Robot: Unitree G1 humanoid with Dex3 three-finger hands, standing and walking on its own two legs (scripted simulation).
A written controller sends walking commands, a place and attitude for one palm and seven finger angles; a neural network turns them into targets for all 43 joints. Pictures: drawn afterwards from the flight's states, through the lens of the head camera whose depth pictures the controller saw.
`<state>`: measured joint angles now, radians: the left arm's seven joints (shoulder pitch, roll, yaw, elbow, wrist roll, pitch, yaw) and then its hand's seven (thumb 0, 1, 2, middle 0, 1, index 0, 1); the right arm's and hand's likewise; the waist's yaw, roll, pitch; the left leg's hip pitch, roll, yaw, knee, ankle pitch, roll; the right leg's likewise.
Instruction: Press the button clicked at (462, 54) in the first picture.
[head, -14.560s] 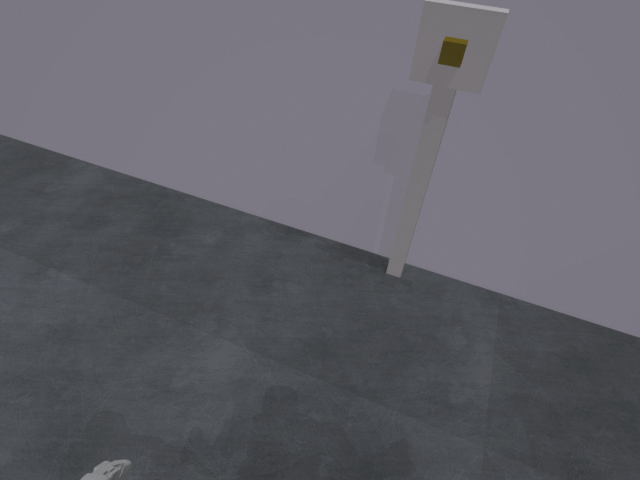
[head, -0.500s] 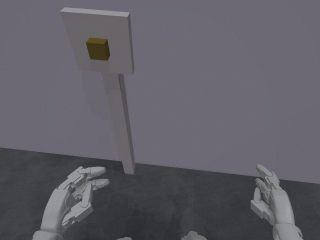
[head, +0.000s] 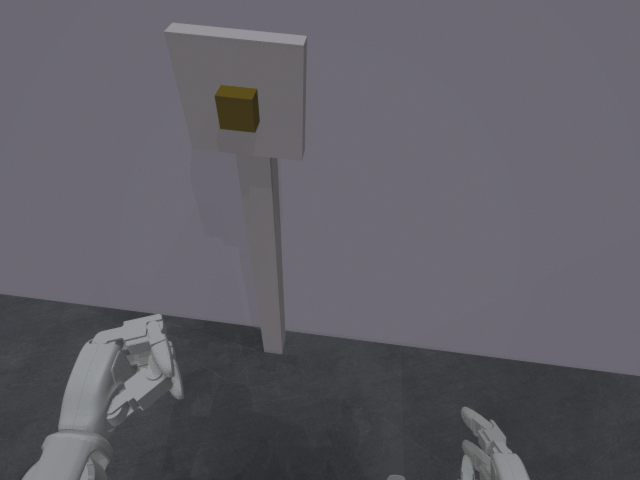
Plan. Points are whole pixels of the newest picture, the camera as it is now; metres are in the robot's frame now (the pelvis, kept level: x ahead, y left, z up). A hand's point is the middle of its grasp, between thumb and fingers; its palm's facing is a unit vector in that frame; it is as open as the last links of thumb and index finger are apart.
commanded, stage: raise the hand and make a fist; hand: left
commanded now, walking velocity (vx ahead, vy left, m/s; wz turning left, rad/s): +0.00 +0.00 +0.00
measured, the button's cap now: (238, 107) +0.56 +0.16 +0.18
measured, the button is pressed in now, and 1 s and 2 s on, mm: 0 0 0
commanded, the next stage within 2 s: aim a knuckle at the button in 1.08 s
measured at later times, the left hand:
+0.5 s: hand (168, 320) +0.25 +0.17 +0.13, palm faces -0.03 -1.00 -0.09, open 3.1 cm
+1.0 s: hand (167, 310) +0.24 +0.17 +0.15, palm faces +0.01 -1.00 -0.07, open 3.1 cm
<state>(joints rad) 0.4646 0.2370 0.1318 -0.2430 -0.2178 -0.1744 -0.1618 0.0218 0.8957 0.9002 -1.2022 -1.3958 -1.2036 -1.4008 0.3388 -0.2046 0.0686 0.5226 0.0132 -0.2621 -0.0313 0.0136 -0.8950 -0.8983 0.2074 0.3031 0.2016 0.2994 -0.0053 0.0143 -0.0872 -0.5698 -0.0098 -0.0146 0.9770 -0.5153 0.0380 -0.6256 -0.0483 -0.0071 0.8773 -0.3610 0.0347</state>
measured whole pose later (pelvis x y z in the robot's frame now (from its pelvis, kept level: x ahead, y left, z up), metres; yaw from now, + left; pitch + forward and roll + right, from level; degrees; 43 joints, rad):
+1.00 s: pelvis +0.02 -0.05 +0.03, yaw +1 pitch +0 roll -1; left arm 0.25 0.29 0.28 -0.13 -0.31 -0.02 -0.33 0.02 0.89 0.90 -1.30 -1.50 -1.30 -1.50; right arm 0.28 -0.28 0.06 0.58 0.04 -0.31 -0.09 0.01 -0.90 -0.90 0.20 0.30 0.20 0.30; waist 0.03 0.05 -0.04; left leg -0.29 0.03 -0.05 0.70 -0.41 -0.02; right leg -0.36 -0.01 -0.05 0.66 -0.30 0.01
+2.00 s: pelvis +0.02 -0.05 +0.04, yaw +0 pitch +3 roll +0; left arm -0.30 0.31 0.26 0.44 -0.22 -0.10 -0.28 0.02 0.89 0.90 -1.30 -1.50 -1.30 -1.50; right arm 0.27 -0.27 0.06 0.63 0.04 -0.21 -0.09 0.01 -0.90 -0.90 0.20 0.30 0.20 0.30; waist -0.02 0.04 -0.03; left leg -0.34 0.02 -0.03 0.66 -0.39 -0.02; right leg -0.43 -0.02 -0.02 0.65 -0.28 0.01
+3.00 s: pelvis +0.02 -0.03 +0.02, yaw -1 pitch +10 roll -1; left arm -0.67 0.38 0.31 0.93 -0.16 -0.22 -0.30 0.02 0.90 0.90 -1.30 -1.50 -1.30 -1.50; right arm 0.36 -0.27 0.04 0.59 0.03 -0.04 -0.03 0.01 -0.90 -0.90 0.20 0.30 0.20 0.30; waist -0.08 0.02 -0.09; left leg -0.53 0.02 0.00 0.78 -0.43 0.00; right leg -0.62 -0.02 0.00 0.73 -0.29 0.03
